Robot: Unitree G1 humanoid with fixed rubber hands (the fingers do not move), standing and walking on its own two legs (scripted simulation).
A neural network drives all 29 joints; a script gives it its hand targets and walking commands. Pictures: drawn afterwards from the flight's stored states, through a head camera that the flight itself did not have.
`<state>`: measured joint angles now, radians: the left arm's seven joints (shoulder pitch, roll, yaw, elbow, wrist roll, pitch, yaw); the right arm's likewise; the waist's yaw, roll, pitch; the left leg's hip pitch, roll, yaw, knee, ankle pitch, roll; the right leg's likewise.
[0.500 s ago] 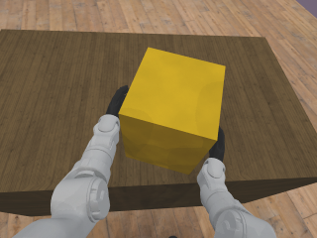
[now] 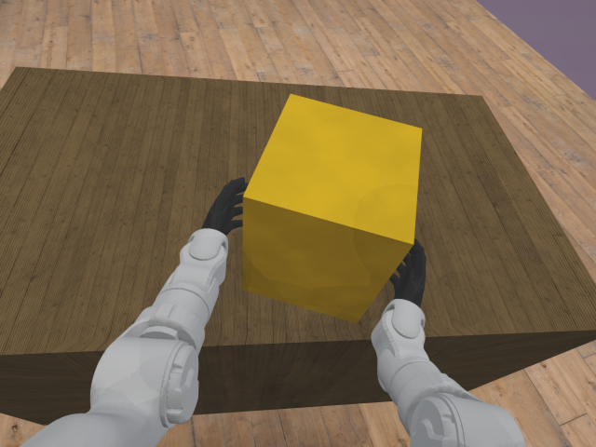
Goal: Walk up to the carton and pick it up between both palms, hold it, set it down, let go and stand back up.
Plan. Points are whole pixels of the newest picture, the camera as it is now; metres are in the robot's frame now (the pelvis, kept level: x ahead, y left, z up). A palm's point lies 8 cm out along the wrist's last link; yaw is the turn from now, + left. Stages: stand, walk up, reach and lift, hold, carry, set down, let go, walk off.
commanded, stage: set down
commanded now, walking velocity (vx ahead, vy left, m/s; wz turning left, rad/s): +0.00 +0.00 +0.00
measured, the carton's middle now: (325, 215) +0.44 -0.06 +0.01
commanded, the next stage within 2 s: none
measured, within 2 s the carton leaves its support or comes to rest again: neither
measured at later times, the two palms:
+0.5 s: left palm (191, 271) +0.35 +0.14 +0.00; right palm (418, 313) +0.28 -0.17 +0.01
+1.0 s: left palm (159, 306) +0.31 +0.17 -0.02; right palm (428, 338) +0.25 -0.19 -0.01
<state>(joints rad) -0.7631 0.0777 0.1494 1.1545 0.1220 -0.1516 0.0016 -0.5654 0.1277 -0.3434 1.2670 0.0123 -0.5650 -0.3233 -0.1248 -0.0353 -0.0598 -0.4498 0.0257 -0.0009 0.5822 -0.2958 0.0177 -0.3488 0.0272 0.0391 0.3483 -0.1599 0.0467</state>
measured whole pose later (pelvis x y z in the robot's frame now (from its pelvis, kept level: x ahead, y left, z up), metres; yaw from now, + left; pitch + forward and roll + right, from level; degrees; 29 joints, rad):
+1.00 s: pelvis -0.03 +0.00 +0.00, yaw +0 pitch +7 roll -4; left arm -0.29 0.19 0.06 0.64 -0.04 -0.08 -0.09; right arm -0.21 0.10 -0.14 0.75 0.14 -0.39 -0.35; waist -0.08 -0.03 -0.03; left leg -0.45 0.02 0.00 0.61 -0.28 0.03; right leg -0.36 0.03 0.04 0.39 -0.16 0.06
